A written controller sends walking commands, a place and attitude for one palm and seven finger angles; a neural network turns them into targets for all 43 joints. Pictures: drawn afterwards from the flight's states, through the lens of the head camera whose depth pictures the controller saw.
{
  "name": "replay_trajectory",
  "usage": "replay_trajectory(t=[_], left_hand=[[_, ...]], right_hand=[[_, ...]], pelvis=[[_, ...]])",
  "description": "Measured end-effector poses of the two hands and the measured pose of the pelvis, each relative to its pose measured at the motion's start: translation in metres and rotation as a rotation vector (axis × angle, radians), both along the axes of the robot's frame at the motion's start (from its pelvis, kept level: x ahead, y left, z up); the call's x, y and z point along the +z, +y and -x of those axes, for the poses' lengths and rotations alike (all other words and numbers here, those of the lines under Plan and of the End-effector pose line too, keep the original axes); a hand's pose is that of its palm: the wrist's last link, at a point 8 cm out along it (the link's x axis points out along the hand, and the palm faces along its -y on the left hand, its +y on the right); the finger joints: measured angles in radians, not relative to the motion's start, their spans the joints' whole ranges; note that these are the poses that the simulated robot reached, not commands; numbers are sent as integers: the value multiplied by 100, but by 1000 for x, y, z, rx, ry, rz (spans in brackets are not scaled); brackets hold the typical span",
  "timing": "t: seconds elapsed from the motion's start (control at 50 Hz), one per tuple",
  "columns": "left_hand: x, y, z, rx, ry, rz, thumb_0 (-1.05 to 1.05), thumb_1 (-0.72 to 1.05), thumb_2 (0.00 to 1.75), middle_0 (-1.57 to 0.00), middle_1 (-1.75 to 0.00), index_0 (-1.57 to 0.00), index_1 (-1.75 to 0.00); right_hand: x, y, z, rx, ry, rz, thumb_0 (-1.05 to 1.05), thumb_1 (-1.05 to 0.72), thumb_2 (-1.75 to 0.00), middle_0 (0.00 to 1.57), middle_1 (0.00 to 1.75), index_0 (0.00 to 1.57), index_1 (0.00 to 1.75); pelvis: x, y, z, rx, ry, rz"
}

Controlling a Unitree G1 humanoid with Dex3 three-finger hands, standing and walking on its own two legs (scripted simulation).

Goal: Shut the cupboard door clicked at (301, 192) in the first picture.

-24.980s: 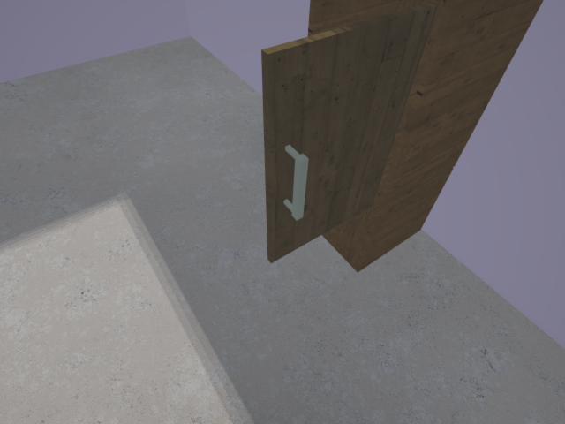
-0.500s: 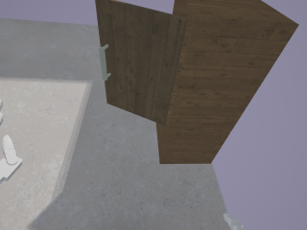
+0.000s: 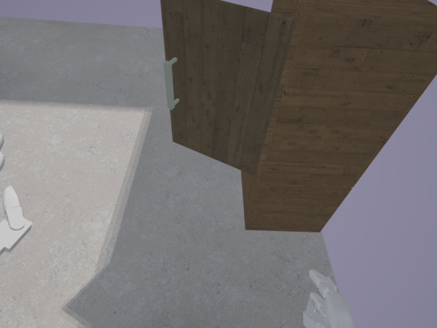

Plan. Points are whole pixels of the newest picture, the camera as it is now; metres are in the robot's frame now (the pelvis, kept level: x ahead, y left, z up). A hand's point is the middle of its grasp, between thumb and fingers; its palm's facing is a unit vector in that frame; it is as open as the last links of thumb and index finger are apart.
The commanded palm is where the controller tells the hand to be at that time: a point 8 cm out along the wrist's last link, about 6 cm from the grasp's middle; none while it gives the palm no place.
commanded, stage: let the arm hang, fingers relaxed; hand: left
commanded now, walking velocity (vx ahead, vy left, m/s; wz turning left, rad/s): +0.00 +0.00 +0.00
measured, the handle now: (172, 84) +0.87 +0.19 -0.03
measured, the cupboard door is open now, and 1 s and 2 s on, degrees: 63 63 63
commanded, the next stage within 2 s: look to check the result in 1.16 s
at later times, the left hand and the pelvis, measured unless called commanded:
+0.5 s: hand out of the picture -0.06 +0.17 -0.19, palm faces +0.06 -0.99 -0.16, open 7.1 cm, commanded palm none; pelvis -0.02 +0.00 -0.01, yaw +3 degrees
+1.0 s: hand out of the picture -0.05 +0.16 -0.18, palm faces +0.06 -0.99 -0.14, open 7.4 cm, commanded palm none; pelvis -0.02 +0.01 +0.00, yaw +1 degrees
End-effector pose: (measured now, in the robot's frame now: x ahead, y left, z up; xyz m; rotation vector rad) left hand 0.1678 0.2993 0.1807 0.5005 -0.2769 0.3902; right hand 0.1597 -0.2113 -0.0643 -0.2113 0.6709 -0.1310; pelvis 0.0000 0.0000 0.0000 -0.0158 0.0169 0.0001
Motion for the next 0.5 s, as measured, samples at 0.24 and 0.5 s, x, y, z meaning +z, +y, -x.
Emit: replay_trajectory(t=[0.24,0.5], left_hand=[[-226,-21,24,36,945,281,1,90,90,-20,-30,-20,-30],[-340,-75,235,237,1663,646,1,97,90,-21,-30,-20,-30]], right_hand=[[-50,-45,24,13,205,20,1,-91,-90,20,30,20,30],[-66,-39,186,-109,753,49,1,-91,-90,20,30,20,30]], pelvis=[[-15,3,15,26,-17,-1],[-6,-4,21,49,-37,17]])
